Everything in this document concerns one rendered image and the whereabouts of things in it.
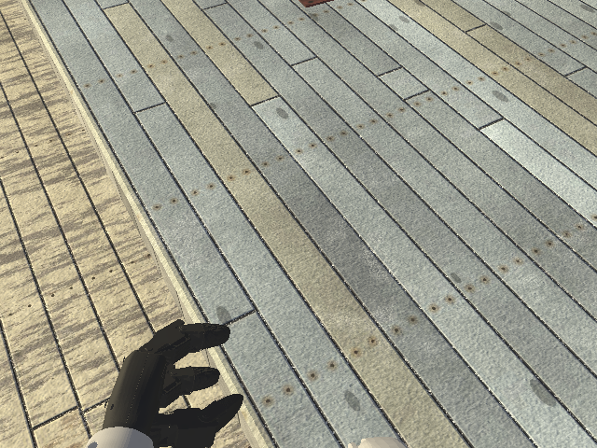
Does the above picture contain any robot left hand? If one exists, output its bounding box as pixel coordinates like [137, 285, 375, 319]
[102, 319, 243, 448]

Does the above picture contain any left robot forearm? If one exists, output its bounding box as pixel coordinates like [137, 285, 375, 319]
[85, 427, 154, 448]

